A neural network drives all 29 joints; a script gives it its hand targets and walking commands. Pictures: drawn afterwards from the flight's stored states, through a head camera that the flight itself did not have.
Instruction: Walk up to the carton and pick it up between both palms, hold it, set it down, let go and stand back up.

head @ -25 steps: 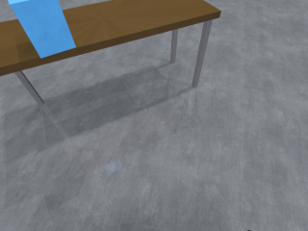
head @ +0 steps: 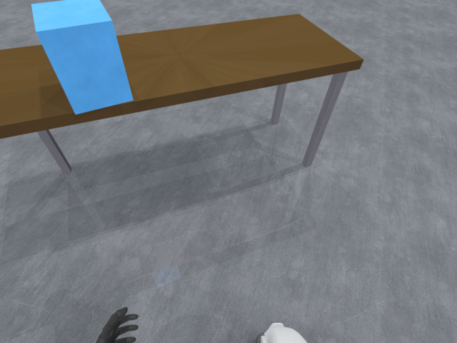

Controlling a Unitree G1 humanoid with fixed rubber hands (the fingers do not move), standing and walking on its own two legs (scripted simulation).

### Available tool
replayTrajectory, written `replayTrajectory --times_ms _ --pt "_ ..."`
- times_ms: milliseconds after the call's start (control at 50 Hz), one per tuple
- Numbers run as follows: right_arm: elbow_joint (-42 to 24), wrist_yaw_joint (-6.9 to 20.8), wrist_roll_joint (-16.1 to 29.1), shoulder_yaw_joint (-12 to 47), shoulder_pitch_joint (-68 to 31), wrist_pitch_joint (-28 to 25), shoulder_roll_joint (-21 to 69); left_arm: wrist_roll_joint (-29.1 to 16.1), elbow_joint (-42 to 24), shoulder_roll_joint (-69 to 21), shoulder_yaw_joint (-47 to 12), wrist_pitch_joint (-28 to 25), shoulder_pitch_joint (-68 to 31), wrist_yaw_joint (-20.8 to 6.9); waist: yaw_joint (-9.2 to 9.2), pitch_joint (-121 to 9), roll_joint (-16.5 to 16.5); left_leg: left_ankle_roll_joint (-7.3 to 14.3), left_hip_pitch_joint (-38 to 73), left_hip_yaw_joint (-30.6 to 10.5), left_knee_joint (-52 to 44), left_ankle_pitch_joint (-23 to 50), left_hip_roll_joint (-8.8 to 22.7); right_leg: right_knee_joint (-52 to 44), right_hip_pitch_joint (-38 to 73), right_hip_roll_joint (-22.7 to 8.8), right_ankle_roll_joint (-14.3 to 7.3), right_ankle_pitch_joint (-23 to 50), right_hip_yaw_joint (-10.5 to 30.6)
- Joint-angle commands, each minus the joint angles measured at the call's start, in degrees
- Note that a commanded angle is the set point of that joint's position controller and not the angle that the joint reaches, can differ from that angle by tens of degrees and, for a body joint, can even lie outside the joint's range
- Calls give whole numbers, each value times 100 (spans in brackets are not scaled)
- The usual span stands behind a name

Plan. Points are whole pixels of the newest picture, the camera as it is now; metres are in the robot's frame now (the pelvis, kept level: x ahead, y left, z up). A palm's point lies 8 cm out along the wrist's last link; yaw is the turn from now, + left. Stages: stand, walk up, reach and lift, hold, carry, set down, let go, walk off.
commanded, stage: walk up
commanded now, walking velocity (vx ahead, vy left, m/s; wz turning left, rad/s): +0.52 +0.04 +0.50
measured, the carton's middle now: (86, 55) +0.96 +0.34 +0.05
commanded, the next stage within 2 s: none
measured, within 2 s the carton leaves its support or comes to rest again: neither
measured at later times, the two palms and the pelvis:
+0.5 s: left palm out of the picture +0.07 +0.20 -0.13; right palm (268, 195) +0.48 -0.15 -0.11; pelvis +0.26 +0.03 +0.00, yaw +13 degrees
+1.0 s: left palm (77, 220) +0.47 +0.32 -0.12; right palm (274, 222) +0.42 -0.16 -0.15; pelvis +0.41 +0.08 +0.00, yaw +16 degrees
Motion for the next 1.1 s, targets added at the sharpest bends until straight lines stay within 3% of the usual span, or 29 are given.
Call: replayTrajectory --times_ms 0,20,40,60,80,100,120,140,200,360,440,480,500,520,540,560,580,640,700,820,880,940,960,980,1000,1020,1040,1060,1080 --pt "-192 -68 -18 -217 5 -76 -1113 -81 -744 337 24 -276 -714 74 319 594 1166 601 -646 -816 549 4100 1187 -562 629 346 -219 -408 -232" --pt "-208 -59 2 -247 -142 -96 -1223 -91 -596 489 90 -308 -158 136 593 331 1075 490 -832 -794 1052 4950 1161 -781 1527 512 -336 -378 -285" --pt "-262 -35 71 -285 -432 -125 -1352 -66 -316 681 181 -361 843 219 1116 -205 779 351 -1247 -508 2059 5108 918 -1101 2907 430 -472 14 -267" --pt "-436 -22 141 -273 -669 -172 -1256 91 -143 1127 315 -426 1982 324 1627 -979 389 229 -2439 -362 3593 3575 579 -1213 4619 -643 -695 -555 707" --pt "-683 -83 319 -131 -299 -166 -404 223 -53 1942 460 -424 2554 300 1475 -2033 -1421 -5 -3986 253 5440 -685 -189 -1814 5965 -2559 -1037 -1050 2974" --pt "-630 -95 135 -285 -415 -171 -1024 100 74 1624 428 -369 2560 258 1438 -2017 -1132 123 -3972 -143 6115 -676 102 -2324 5190 -2546 -1252 -1168 3972" --pt "-569 -36 45 -433 -660 -81 -1195 54 143 1370 341 -366 2281 363 1137 -1216 -296 -4 -4131 -210 6544 -394 241 -2227 4493 -2762 -1170 165 3775" --pt "-480 19 -27 -373 -769 -28 -826 68 175 945 212 -415 1977 373 968 -596 102 -65 -4066 -112 6412 50 507 -2087 3717 -2429 -1104 1097 2676" --pt "-399 156 -83 -308 -840 128 -224 122 348 217 -17 -488 1721 340 707 -8 -724 -64 -3856 90 5978 545 676 -2345 2528 -1643 -855 612 896" --pt "-1010 471 -90 -93 -2421 310 -224 87 631 205 -76 -607 2018 296 722 726 -797 -241 -3603 940 3095 1664 555 -2923 1866 -1209 -811 691 -516" --pt "-1113 495 -106 -82 -2925 260 -550 51 782 676 34 -539 2342 265 825 824 -709 -153 -2957 1151 2247 1340 414 -2777 2334 -1464 -829 1483 -557" --pt "-948 421 -154 -133 -2552 212 -744 14 827 802 60 -473 2362 246 632 515 -625 3 -2237 1265 1823 1219 194 -1975 2664 -1435 -751 2783 -740" --pt "-664 363 -193 -199 -1818 148 -904 3 840 746 32 -437 2397 247 310 75 -382 118 -1252 1338 1556 1389 12 -987 2534 -1216 -644 3181 -915" --pt "-463 273 -241 -278 -1090 61 -1171 9 792 654 -15 -417 2465 242 -26 -502 -127 197 -77 1073 1503 1834 341 157 1945 -983 -488 2246 -999" --pt "-443 149 -305 -396 -477 15 -1879 -125 465 -66 -210 -408 2757 211 -107 -1565 1406 862 1872 -1007 1668 3631 2396 2334 197 -433 -150 -1709 -1043" --pt "-268 -4 26 -490 -29 126 -2176 -134 451 333 -73 -349 2580 277 -224 -2078 1429 1322 1468 -1902 1063 5304 2825 3457 128 -24 -92 -2748 -414" --pt "-303 -63 92 -423 -498 114 -2007 -121 373 447 -26 -321 2173 295 -1 -1548 894 1249 960 -1096 1134 6135 2506 3595 17 -292 -161 -2501 7" --pt "-510 -116 68 -202 -1693 32 -1235 27 584 95 -64 -271 2177 284 591 -510 577 804 -795 -139 806 5196 1785 2758 461 -571 -269 -1767 180" --pt "-559 -123 26 -163 -1945 -19 -1065 98 732 -82 -37 -102 2488 297 887 -536 552 877 -1465 71 515 4580 1573 2254 1001 -401 -216 -1548 40" --pt "-399 -50 -41 -217 -1612 54 -929 96 317 -107 -31 55 1376 334 729 29 897 900 -2185 -144 -138 1371 1340 606 1131 -197 -206 -951 -91" --pt "-255 -24 -41 -249 -1410 106 -1071 62 163 -45 -36 -11 988 322 678 111 673 844 -2170 -395 -77 885 1397 10 1429 -41 -267 -910 -151" --pt "-161 -58 58 -216 -1415 166 -997 89 338 -81 -41 -178 1476 339 1050 -24 257 534 -2657 -266 708 615 1087 -1227 2843 94 -366 -657 -300" --pt "-192 -81 76 -136 -1428 145 -707 141 435 176 15 -268 1889 379 1191 -178 -204 289 -3186 25 1405 136 735 -1724 3600 -561 -451 -962 409" --pt "-362 -80 125 -33 -1455 110 -265 137 427 914 153 -300 2097 405 1183 -199 -1424 -47 -4056 891 2560 -599 10 -2598 4000 -1826 -777 -1751 1720" --pt "-709 0 -214 -368 -2234 267 -1442 -11 676 1675 395 -137 2893 631 1615 198 -745 -279 -4738 722 4033 -1449 25 -2827 3698 -3047 -1406 -668 3277" --pt "-647 49 -253 -437 -2228 352 -1371 -2 724 1369 265 -132 2773 671 1322 341 -50 -304 -4669 -41 4623 -884 178 -2726 3331 -2847 -1384 147 2876" --pt "-432 120 -199 -407 -1750 388 -1021 -8 645 1039 177 -143 2322 651 991 388 -200 -322 -4485 -118 4846 -390 245 -2574 2974 -2410 -1215 332 2104" --pt "-227 174 -205 -360 -1342 397 -766 -11 568 702 94 -161 1933 576 764 363 -522 -360 -4204 110 4730 101 457 -2668 2683 -1907 -1028 -11 1579" --pt "-203 137 92 -180 -1258 365 -128 -217 308 -245 -291 -205 499 611 132 583 -1463 -375 -2835 233 3837 120 393 -2338 1578 -693 -1043 2844 -27"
